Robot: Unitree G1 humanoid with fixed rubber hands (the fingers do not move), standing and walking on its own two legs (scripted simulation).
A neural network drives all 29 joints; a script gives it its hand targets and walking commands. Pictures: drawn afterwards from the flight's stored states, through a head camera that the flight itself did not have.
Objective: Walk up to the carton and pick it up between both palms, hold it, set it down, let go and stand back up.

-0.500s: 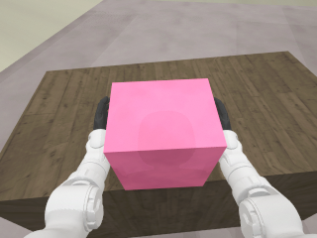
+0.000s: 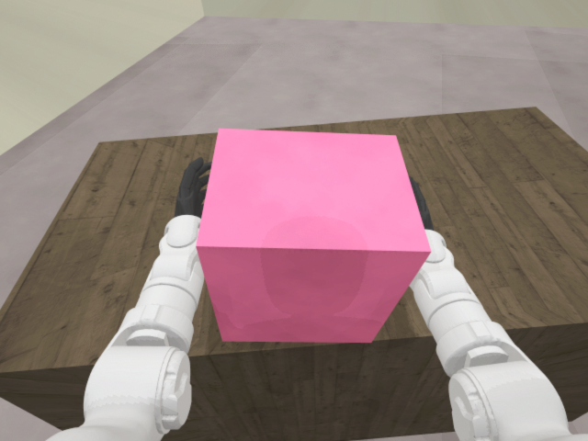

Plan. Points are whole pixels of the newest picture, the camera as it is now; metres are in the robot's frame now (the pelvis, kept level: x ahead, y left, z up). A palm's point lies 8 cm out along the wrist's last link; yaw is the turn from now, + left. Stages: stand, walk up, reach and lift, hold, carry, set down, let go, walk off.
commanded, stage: reach and lift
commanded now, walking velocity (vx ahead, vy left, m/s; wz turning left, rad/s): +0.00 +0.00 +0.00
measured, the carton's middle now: (302, 246) +0.38 +0.01 +0.09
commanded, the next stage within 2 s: hold in 2.00 s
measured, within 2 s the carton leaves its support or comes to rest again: neither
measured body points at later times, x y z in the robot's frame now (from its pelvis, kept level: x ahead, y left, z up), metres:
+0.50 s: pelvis -0.02 +0.00 +0.00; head -0.06 +0.01 +0.45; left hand +0.39 +0.18 +0.17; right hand +0.39 -0.14 +0.14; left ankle +0.01 +0.12 -0.74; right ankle +0.02 -0.13 -0.74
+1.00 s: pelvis -0.02 +0.00 +0.00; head -0.07 +0.00 +0.45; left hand +0.38 +0.19 +0.21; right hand +0.39 -0.14 +0.17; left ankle +0.01 +0.12 -0.74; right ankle +0.02 -0.13 -0.74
